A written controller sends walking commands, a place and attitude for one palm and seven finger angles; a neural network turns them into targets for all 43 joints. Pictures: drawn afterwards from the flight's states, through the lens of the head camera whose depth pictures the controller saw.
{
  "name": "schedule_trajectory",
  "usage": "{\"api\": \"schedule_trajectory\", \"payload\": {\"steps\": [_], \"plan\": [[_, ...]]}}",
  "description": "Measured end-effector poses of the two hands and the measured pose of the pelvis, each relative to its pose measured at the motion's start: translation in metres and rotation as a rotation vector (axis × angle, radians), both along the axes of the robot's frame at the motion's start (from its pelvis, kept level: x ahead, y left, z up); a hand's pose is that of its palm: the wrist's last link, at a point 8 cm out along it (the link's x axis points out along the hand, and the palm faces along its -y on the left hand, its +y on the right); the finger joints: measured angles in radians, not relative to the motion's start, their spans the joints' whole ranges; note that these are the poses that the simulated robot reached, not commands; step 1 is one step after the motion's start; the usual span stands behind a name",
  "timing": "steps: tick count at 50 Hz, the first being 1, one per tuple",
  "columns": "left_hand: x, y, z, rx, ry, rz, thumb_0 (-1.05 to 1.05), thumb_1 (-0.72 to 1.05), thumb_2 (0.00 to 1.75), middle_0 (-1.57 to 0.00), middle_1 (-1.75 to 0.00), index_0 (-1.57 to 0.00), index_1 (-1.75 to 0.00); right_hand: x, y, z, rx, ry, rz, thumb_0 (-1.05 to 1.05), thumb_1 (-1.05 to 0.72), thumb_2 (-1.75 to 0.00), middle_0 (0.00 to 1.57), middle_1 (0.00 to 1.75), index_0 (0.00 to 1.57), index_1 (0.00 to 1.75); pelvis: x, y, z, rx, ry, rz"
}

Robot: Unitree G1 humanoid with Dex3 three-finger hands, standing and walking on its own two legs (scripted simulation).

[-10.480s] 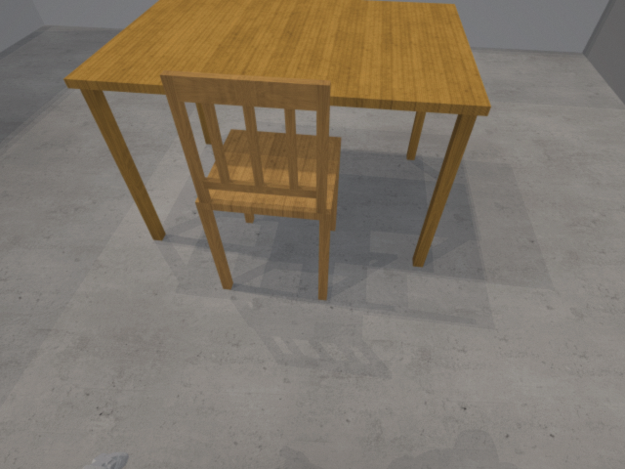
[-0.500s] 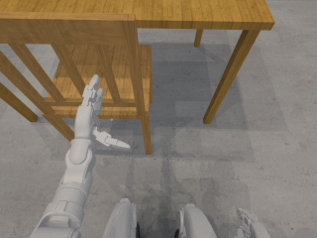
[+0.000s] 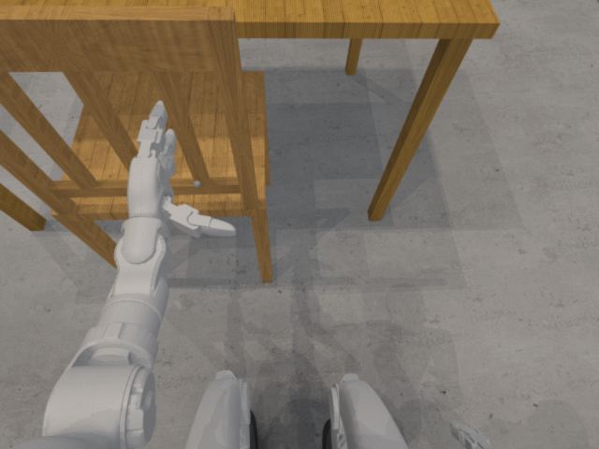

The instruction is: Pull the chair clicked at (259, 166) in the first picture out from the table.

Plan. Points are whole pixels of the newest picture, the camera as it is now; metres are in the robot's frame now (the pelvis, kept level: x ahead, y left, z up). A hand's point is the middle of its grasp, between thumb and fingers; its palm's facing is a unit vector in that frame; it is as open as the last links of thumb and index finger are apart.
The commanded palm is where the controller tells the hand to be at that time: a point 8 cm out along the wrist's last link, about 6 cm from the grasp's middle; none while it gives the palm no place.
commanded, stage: push the fingers through the gap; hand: left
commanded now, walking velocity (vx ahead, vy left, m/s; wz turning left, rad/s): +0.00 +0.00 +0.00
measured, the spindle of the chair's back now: (117, 136) +0.55 +0.24 +0.03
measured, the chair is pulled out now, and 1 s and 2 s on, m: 0.00 0.00 0.00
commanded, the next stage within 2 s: hook a spindle and tug to test in 0.98 s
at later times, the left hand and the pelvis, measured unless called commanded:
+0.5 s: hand (196, 154) +0.51 +0.13 +0.03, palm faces +0.01 -1.00 -0.02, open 16.9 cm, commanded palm +0.48 +0.17 +0.03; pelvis +0.00 +0.01 -0.01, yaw -1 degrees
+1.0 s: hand (191, 149) +0.52 +0.13 +0.03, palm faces +0.02 -1.00 -0.02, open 16.9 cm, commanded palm +0.49 +0.17 +0.03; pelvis +0.01 +0.01 +0.00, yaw -1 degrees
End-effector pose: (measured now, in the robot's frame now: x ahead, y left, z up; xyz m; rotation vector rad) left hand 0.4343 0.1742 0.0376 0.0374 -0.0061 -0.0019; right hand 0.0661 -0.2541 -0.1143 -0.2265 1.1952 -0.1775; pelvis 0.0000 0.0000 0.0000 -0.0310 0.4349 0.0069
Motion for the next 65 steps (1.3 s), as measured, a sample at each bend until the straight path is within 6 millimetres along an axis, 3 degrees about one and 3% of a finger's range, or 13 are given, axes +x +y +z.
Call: {"api": "schedule_trajectory", "payload": {"steps": [10,33,43,57,65], "plan": [[0.022,0.001,0.000,-0.009,-0.004,0.005,-0.02,-0.50,0.30,-0.06,-0.08,-0.06,-0.08,-0.019,0.003,0.000,-0.002,0.061,-0.031,0.00,-0.90,-0.90,0.20,0.30,0.20,0.30,0.002,0.005,-0.001,-0.002,0.020,-0.011],[0.067,0.005,-0.004,-0.015,0.004,0.015,-0.02,-0.50,0.30,-0.06,-0.08,-0.06,-0.08,-0.040,0.012,-0.004,-0.009,0.179,-0.059,0.00,-0.90,-0.90,0.20,0.30,0.20,0.30,0.005,0.012,-0.008,-0.021,0.069,-0.012],[0.066,0.009,-0.008,-0.022,0.013,0.024,-0.02,-0.50,0.30,-0.06,-0.08,-0.06,-0.08,-0.046,0.015,0.000,0.001,0.214,-0.076,0.00,-0.90,-0.90,0.20,0.30,0.20,0.30,0.009,0.013,-0.005,-0.021,0.069,-0.018],[0.063,0.010,-0.003,-0.021,0.000,0.009,-0.02,-0.50,0.30,-0.06,-0.09,-0.06,-0.09,-0.031,0.014,0.003,-0.009,0.189,-0.059,0.00,-0.90,-0.90,0.20,0.30,0.20,0.30,0.012,0.014,-0.002,-0.027,0.063,-0.011],[0.062,0.003,-0.006,-0.021,0.018,0.013,-0.02,-0.50,0.30,-0.13,-0.29,-0.13,-0.29,-0.026,0.014,0.003,-0.006,0.172,-0.053,0.00,-0.90,-0.90,0.20,0.30,0.20,0.30,0.012,0.014,-0.002,-0.026,0.061,-0.010]]}}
